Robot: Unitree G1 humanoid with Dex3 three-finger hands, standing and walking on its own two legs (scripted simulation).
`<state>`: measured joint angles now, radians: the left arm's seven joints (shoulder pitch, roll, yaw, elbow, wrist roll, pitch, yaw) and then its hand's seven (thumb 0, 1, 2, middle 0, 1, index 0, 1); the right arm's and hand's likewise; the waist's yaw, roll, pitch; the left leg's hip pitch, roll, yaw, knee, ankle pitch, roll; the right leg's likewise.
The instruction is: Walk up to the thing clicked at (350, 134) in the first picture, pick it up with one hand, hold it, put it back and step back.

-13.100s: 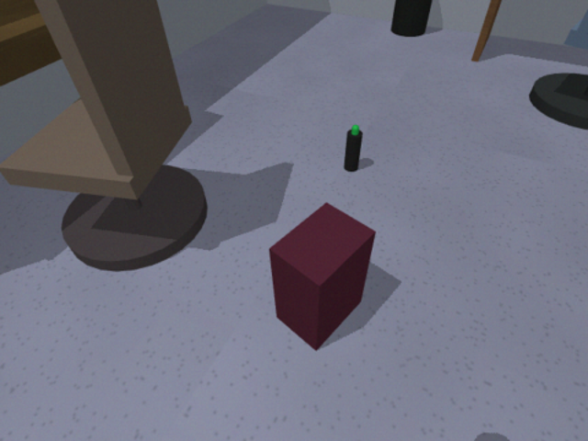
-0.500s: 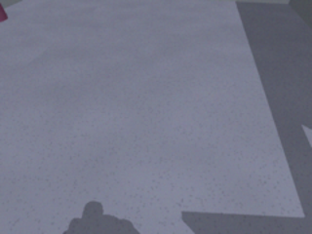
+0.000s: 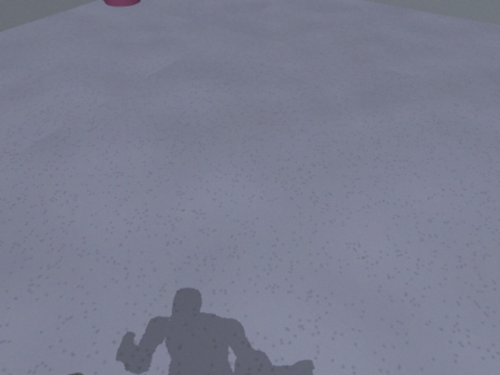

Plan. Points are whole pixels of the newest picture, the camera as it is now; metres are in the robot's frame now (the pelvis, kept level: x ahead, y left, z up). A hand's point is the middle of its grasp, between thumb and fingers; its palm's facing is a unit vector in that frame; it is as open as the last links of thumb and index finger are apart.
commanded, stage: walk up
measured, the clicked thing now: out of the picture -0.27 +1.81 -0.63
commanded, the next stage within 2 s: stand in 1.76 s
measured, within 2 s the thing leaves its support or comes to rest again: neither
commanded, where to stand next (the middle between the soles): +0.16 -0.02 m, yaw +30 degrees
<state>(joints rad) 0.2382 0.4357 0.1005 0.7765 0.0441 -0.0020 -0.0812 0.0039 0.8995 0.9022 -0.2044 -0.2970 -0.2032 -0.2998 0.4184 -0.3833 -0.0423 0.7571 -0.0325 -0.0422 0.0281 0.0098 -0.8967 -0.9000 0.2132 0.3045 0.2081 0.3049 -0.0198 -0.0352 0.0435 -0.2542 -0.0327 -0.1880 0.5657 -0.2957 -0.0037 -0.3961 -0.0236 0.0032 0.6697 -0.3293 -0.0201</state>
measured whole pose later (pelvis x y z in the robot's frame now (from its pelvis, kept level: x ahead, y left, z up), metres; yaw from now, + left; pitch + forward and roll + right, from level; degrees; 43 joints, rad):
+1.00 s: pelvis +0.10 -0.05 -0.03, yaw +30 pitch -2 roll +2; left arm 0.24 0.50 0.08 0.81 0.02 -0.01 0.02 0.00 0.89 0.90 -0.21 -0.30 -0.21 -0.30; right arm 0.22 -0.43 -0.08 0.85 -0.03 0.04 0.03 0.01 -0.90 -0.90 0.21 0.30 0.20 0.30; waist 0.02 -0.02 0.15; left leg -0.36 -0.02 0.00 0.77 -0.37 -0.01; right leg -0.40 -0.22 -0.07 0.88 -0.43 0.02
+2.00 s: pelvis +0.11 -0.04 +0.02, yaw +32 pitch -3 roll +0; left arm 0.09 0.37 0.00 1.16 0.01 -0.02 -0.02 0.00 0.90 0.90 -0.20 -0.30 -0.20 -0.30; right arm 0.07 -0.35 0.00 1.15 -0.01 -0.01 0.01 0.01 -0.90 -0.90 0.21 0.30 0.20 0.30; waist 0.01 0.01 0.05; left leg -0.15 0.01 -0.06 0.35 -0.16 -0.02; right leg -0.12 -0.05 -0.05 0.35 -0.18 0.03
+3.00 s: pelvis +0.13 -0.05 +0.02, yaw +31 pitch -2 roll +0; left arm 0.10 0.35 0.01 1.14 0.01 -0.01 -0.02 0.00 0.90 0.90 -0.20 -0.30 -0.20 -0.30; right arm 0.10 -0.36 0.01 1.15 -0.01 -0.01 0.01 0.01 -0.90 -0.90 0.21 0.30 0.20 0.30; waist 0.00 0.01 0.05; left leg -0.13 0.04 -0.05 0.32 -0.17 -0.05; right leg -0.11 -0.02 -0.05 0.33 -0.19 0.01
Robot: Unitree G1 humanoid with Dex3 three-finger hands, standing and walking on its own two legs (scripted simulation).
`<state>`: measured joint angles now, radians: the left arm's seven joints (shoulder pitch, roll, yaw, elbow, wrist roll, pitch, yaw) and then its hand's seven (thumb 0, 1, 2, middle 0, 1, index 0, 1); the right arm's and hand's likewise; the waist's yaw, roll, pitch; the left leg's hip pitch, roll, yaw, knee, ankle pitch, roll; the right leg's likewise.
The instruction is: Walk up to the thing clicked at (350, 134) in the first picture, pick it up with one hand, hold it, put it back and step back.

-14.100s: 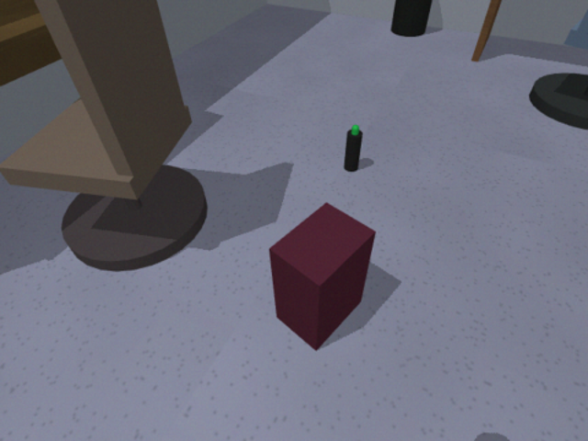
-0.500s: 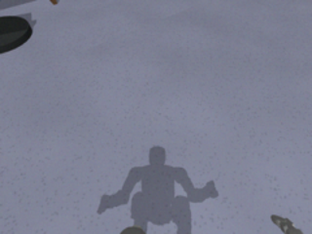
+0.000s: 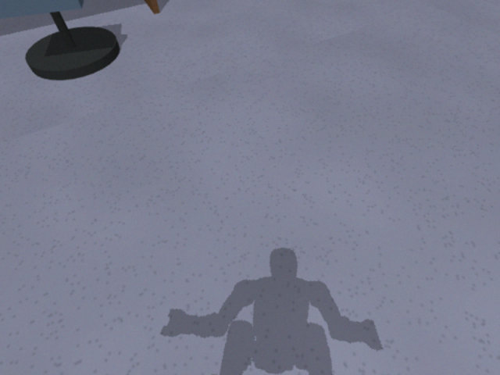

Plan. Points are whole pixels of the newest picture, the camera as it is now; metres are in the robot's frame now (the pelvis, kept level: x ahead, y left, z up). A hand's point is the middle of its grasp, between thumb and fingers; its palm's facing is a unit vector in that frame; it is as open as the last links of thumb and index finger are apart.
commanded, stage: walk up
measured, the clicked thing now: out of the picture +0.59 +1.80 -0.61
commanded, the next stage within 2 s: stand in 0.76 s
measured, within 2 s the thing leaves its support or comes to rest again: neither
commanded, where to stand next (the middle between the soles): +0.07 +0.00 m, yaw +0 degrees
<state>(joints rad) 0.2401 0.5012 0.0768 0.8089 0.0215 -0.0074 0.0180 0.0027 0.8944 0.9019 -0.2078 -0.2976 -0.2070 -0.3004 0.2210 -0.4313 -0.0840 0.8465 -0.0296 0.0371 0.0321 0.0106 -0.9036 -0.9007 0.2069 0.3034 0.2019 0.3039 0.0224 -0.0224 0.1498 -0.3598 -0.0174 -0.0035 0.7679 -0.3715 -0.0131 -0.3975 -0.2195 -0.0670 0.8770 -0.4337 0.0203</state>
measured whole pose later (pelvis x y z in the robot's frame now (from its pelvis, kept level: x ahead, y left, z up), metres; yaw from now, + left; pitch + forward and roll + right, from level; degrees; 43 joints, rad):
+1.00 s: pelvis +0.01 +0.00 +0.04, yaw +3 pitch -3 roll +0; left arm 0.09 0.37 0.00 1.16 0.01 -0.02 -0.02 0.00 0.90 0.90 -0.20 -0.30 -0.20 -0.30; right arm 0.07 -0.35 0.00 1.15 -0.01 -0.01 0.01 0.01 -0.90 -0.90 0.21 0.30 0.20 0.30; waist 0.01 0.01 0.05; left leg -0.15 0.01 -0.06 0.35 -0.16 -0.02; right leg -0.12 -0.05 -0.05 0.35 -0.18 0.03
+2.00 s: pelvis +0.02 -0.01 +0.05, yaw +2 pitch -2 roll +0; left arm 0.10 0.35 0.01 1.14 0.01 -0.01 -0.02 0.00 0.90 0.90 -0.20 -0.30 -0.20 -0.30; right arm 0.10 -0.36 0.01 1.15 -0.01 -0.01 0.01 0.01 -0.90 -0.90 0.21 0.30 0.20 0.30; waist 0.00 0.01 0.05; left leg -0.13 0.04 -0.05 0.32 -0.17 -0.05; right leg -0.11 -0.02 -0.05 0.33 -0.19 0.01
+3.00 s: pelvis +0.03 -0.01 +0.05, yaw +1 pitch -2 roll +0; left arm 0.11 0.36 0.01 1.13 0.01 -0.01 -0.01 0.00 0.90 0.90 -0.20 -0.30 -0.20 -0.30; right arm 0.11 -0.35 0.01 1.14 -0.01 -0.01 0.01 0.01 -0.90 -0.90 0.21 0.30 0.20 0.30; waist 0.00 0.01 0.05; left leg -0.11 0.04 -0.04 0.32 -0.17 -0.05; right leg -0.10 -0.02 -0.04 0.32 -0.19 0.01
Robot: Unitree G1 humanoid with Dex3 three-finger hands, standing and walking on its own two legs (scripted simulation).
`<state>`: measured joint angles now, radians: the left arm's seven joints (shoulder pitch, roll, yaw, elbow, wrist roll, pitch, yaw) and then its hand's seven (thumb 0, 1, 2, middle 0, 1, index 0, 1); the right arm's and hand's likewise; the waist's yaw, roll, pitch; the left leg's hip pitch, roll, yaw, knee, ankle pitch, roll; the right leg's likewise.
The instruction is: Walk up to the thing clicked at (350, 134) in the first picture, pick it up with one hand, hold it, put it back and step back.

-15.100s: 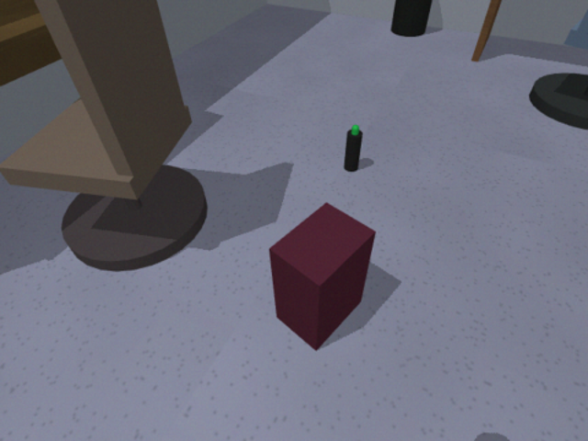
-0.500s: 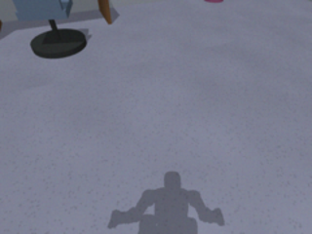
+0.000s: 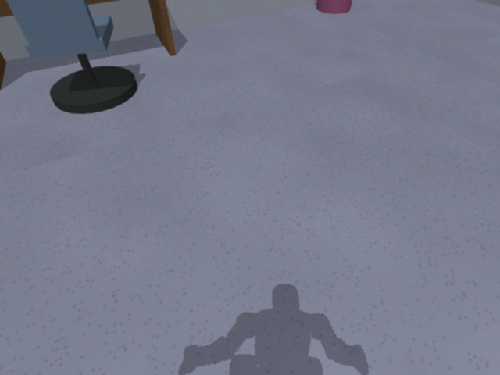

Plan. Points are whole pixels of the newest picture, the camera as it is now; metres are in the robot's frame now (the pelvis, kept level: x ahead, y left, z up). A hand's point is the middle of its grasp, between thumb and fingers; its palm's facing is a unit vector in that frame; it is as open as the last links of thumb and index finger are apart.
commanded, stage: stand
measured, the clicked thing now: out of the picture +0.66 +1.77 -0.65
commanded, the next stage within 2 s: none
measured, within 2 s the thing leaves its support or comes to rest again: neither
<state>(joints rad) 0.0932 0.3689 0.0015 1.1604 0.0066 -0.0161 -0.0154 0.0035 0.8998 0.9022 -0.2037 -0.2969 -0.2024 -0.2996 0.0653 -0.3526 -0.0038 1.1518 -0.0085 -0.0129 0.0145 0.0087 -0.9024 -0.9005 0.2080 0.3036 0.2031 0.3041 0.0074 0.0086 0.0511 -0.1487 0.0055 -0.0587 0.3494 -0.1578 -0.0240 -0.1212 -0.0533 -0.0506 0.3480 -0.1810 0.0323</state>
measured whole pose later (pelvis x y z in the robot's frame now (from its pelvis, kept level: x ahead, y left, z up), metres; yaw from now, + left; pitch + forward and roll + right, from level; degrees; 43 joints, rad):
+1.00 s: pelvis +0.01 -0.02 +0.00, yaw -1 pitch -2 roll +0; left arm 0.10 0.35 0.01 1.14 0.01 -0.01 -0.02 0.00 0.90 0.90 -0.20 -0.30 -0.20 -0.30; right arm 0.10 -0.36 0.01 1.15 -0.01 -0.01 0.01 0.01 -0.90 -0.90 0.21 0.30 0.20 0.30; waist 0.00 0.01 0.05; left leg -0.13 0.04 -0.05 0.32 -0.17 -0.05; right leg -0.11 -0.02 -0.05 0.33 -0.19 0.01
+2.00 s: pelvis +0.02 -0.02 +0.00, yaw -1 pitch -2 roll +0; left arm 0.11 0.36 0.01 1.13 0.01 -0.01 -0.01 0.00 0.90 0.90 -0.20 -0.30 -0.20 -0.30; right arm 0.11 -0.35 0.01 1.14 -0.01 -0.01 0.01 0.01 -0.90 -0.90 0.21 0.30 0.20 0.30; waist 0.00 0.01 0.05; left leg -0.11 0.04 -0.04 0.32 -0.17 -0.05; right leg -0.10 -0.02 -0.04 0.32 -0.19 0.01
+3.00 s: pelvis +0.18 +0.00 -0.02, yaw +23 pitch -2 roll +1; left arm 0.22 0.47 0.13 0.79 0.05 0.08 -0.11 0.01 0.90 0.90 -0.20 -0.30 -0.20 -0.30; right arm 0.46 -0.38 -0.04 0.80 -0.03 -0.10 -0.04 0.01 -0.90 -0.90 0.21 0.30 0.21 0.31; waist 0.00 -0.10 0.08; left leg -0.24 -0.01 -0.15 0.63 -0.36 -0.03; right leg -0.52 -0.10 0.05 0.90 -0.33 0.00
